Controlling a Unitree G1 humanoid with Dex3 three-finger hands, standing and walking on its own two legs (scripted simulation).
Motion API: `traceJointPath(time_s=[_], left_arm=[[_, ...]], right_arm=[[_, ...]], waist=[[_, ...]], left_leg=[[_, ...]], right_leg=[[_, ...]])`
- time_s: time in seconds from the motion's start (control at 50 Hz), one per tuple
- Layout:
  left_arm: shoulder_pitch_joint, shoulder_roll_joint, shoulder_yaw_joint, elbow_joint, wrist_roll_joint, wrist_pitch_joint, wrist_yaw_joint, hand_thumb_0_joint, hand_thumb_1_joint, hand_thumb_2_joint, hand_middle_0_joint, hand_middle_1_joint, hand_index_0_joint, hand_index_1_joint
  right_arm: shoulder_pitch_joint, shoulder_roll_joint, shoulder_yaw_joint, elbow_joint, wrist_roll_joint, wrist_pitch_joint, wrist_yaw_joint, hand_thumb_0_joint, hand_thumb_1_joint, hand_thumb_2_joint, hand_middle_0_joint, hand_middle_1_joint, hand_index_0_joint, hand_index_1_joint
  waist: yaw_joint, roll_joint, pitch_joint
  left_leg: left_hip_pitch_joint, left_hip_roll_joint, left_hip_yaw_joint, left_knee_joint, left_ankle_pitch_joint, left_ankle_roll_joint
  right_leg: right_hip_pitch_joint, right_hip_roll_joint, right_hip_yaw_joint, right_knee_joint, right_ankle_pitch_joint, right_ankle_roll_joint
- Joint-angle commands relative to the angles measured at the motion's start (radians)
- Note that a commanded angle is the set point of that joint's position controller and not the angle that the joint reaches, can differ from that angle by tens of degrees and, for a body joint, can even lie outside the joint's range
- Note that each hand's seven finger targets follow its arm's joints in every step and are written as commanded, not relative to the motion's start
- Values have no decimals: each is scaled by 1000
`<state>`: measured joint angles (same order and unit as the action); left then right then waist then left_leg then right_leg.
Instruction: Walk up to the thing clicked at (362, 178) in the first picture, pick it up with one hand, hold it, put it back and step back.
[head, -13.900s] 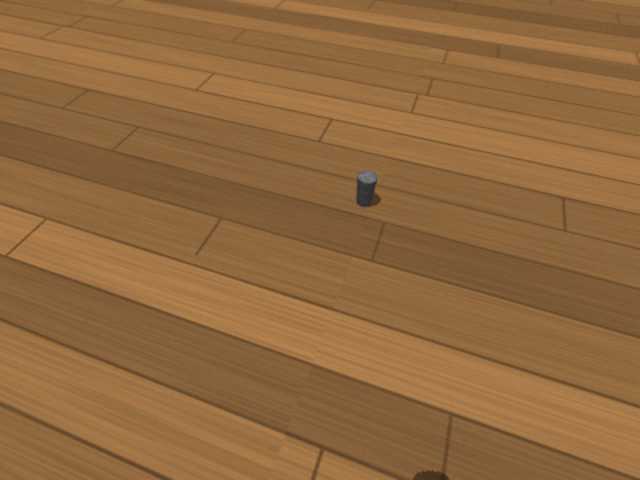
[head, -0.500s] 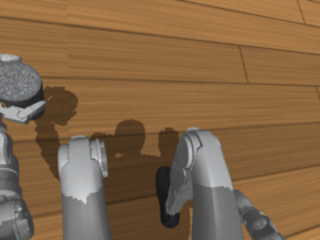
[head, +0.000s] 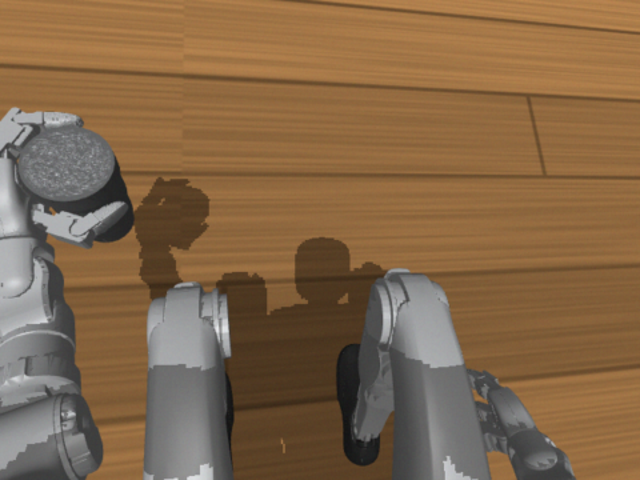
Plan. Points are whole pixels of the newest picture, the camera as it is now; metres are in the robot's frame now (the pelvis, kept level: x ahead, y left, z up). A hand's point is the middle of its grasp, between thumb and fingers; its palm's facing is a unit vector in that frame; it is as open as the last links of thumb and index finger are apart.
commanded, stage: settle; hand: left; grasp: from the side
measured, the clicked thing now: (90, 195) +0.43 +0.26 -0.08
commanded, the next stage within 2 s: lift in 0.62 s
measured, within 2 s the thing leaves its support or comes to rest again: neither
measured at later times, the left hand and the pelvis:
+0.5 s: hand (70, 172) +0.43 +0.26 -0.01, palm faces +0.23 -0.97 -0.04, open 11.3 cm; pelvis +0.00 +0.00 +0.02, yaw +2 degrees
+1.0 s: hand (65, 164) +0.43 +0.25 +0.01, palm faces +0.20 -0.98 -0.04, open 11.3 cm; pelvis +0.00 +0.00 +0.04, yaw +2 degrees
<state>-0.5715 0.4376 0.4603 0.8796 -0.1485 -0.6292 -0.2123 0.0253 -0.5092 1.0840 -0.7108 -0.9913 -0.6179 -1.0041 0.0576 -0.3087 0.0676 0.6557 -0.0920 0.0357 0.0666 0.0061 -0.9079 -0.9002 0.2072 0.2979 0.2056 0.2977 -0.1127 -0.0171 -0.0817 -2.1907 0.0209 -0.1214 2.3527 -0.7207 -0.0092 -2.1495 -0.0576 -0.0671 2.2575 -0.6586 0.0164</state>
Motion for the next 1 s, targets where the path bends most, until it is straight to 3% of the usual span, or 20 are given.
traceJointPath(time_s=[0.0,0.1,0.16,0.18,0.24,0.28,0.34,0.36,0.4,0.44,0.48,0.54,0.58,0.62,0.68,0.7,0.72,0.76,0.9,0.98], left_arm=[[-269,234,54,-231,-14,-80,12,0,21,1236,-1245,-1366,-1240,-1390],[-290,203,37,-220,-16,-80,7,0,15,1256,-1248,-1372,-1239,-1401],[-329,237,51,-253,-9,-85,14,0,-21,1251,-1263,-1382,-1254,-1410],[-291,191,24,-192,-8,-79,9,0,-22,1253,-1253,-1379,-1247,-1405],[-314,193,27,-196,-5,-79,10,0,11,1254,-1234,-1361,-1226,-1389],[-334,237,50,-240,-1,-83,14,0,0,1267,-1252,-1374,-1243,-1404],[-374,195,30,-230,-3,-85,22,0,23,1287,-1250,-1377,-1241,-1407],[-324,169,26,-165,-4,-79,22,0,34,1287,-1249,-1379,-1240,-1409],[-333,212,48,-190,4,-82,24,0,49,1286,-1238,-1369,-1230,-1398],[-338,189,25,-189,9,-83,23,0,49,1274,-1245,-1368,-1238,-1394],[-347,210,46,-195,12,-83,30,0,34,1286,-1236,-1365,-1228,-1394],[-352,175,23,-167,6,-86,26,0,44,1299,-1235,-1376,-1228,-1404],[-379,234,56,-219,9,-95,33,0,30,1277,-1231,-1355,-1222,-1385],[-381,194,23,-199,15,-89,32,0,72,1293,-1236,-1365,-1228,-1392],[-350,179,27,-138,11,-81,37,0,60,1298,-1224,-1357,-1215,-1387],[-396,192,24,-186,11,-89,37,0,72,1291,-1218,-1353,-1211,-1380],[-394,195,29,-189,15,-90,40,0,97,1211,-1280,-1402,-1291,-1391],[-353,187,22,-166,17,-83,35,0,41,1208,-1283,-1426,-1312,-1416],[-343,213,31,-290,-10,-67,12,0,41,1223,-1299,-1436,-1326,-1428],[-272,137,-11,-266,-29,-33,7,0,46,1225,-1285,-1425,-1312,-1417]], right_arm=[[126,-209,-85,-48,5,-16,-17,0,-907,-904,200,300,199,300],[121,-203,-93,-39,7,-25,-20,0,-911,-906,199,300,199,300],[130,-193,-100,-36,4,-29,-22,0,-913,-906,199,300,199,300],[122,-189,-95,-42,5,-30,-20,0,-910,-905,199,300,199,300],[133,-197,-100,-35,6,-31,-21,0,-909,-905,199,300,199,300],[137,-193,-104,-37,8,-31,-23,0,-912,-906,199,300,199,300],[138,-181,-100,-28,8,-35,-23,0,-906,-905,199,300,199,300],[138,-185,-100,-25,8,-37,-22,0,-910,-906,199,300,199,300],[146,-190,-106,-25,7,-35,-25,0,-906,-905,199,300,199,300],[144,-184,-106,-31,8,-34,-25,0,-906,-904,199,300,199,300],[148,-185,-108,-27,8,-32,-25,0,-907,-906,199,300,199,300],[150,-180,-102,-21,9,-35,-24,0,-906,-905,199,300,199,300],[156,-179,-104,-22,8,-35,-26,0,-911,-906,199,300,199,300],[161,-176,-103,-20,8,-35,-24,0,-903,-904,199,300,199,300],[157,-179,-105,-19,10,-36,-26,0,-902,-905,199,300,199,300],[158,-173,-104,-17,8,-37,-27,0,-903,-905,199,300,199,300],[166,-174,-106,-15,6,-37,-26,0,-938,-905,200,300,200,300],[165,-176,-107,-17,8,-36,-27,0,-938,-905,200,299,200,299],[166,-180,-118,-38,29,-40,-34,0,-937,-905,200,299,199,299],[156,-174,-121,-52,43,-49,-41,0,-929,-904,200,299,199,299]], waist=[[11,206,-690],[3,187,-671],[10,177,-695],[-4,160,-664],[1,188,-692],[21,197,-714],[3,182,-677],[-1,168,-670],[14,177,-700],[10,176,-693],[16,185,-702],[-3,158,-679],[17,179,-716],[6,176,-712],[7,163,-685],[3,175,-694],[4,174,-720],[10,177,-716],[26,185,-753],[16,145,-709]], left_leg=[[462,-14,62,-323,203,21],[458,-15,69,-331,177,25],[446,-18,84,-331,144,31],[425,-19,84,-337,127,33],[479,-17,75,-349,173,25],[489,-19,80,-359,162,24],[460,-22,82,-366,131,28],[470,-21,78,-365,145,27],[491,-20,83,-362,174,26],[495,-21,81,-375,162,24],[505,-21,82,-382,149,26],[474,-23,82,-382,143,30],[489,-22,88,-381,150,29],[502,-23,86,-392,161,26],[493,-24,89,-390,148,29],[488,-23,91,-388,139,29],[504,-25,90,-389,157,28],[510,-26,94,-394,171,29],[560,-23,86,-445,146,28],[545,-25,87,-471,110,34]], right_leg=[[377,44,-32,-222,190,-51],[372,44,-25,-238,168,-51],[399,45,-12,-262,141,-48],[404,43,-16,-267,126,-46],[381,42,-19,-254,162,-52],[387,42,-14,-260,147,-53],[383,42,-14,-270,126,-52],[380,40,-16,-269,139,-51],[390,41,-11,-270,160,-52],[377,40,-12,-273,146,-54],[386,40,-11,-279,138,-52],[403,39,-12,-287,137,-49],[414,40,-6,-286,137,-51],[417,40,-8,-286,145,-53],[403,40,-5,-299,138,-52],[410,42,-4,-301,132,-52],[422,39,-3,-300,148,-52],[435,38,-3,-303,157,-52],[455,38,-1,-334,132,-54],[471,37,5,-381,107,-51]])
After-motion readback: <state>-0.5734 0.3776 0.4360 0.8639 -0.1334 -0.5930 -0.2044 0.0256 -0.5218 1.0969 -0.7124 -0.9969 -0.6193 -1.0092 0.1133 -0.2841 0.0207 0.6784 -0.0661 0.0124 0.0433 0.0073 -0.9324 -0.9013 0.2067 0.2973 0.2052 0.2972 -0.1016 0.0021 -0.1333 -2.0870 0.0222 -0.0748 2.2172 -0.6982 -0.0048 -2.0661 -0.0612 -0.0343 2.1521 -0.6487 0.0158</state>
